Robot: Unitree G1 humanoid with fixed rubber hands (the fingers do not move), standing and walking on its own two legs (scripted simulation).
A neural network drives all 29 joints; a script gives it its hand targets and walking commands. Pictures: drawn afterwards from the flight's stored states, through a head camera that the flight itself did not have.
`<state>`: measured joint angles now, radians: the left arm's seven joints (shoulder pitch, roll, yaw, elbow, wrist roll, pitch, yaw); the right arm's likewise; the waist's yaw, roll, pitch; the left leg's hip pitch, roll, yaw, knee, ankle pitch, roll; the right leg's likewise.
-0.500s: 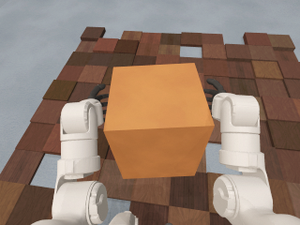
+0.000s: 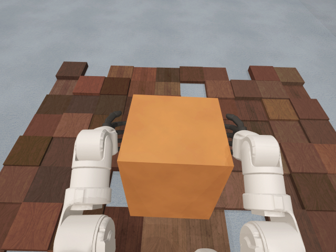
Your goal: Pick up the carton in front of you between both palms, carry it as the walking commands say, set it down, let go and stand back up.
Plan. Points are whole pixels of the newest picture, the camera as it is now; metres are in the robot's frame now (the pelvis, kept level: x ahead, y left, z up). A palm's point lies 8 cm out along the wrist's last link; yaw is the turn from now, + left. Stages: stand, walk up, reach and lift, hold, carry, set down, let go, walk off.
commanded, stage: carry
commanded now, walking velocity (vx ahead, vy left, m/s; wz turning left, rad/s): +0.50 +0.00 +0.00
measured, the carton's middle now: (172, 159) +0.34 -0.01 +0.01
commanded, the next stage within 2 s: none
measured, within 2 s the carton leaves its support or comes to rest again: neither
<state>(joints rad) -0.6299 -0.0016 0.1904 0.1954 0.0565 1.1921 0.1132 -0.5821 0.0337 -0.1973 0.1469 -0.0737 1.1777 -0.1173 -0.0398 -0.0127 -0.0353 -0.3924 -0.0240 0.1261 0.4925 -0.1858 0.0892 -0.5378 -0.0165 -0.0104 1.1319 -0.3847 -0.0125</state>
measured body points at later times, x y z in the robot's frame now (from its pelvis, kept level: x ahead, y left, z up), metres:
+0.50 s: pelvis +0.29 -0.08 -0.04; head +0.30 -0.10 +0.41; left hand +0.65 +0.08 +0.08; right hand +0.67 -0.22 +0.07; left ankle +0.22 +0.05 -0.64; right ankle +0.32 -0.15 -0.77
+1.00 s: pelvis +0.58 -0.06 -0.02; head +0.64 -0.06 +0.43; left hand +0.96 +0.07 +0.07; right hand +0.94 -0.23 +0.07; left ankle +0.60 +0.03 -0.75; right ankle +0.55 -0.17 -0.67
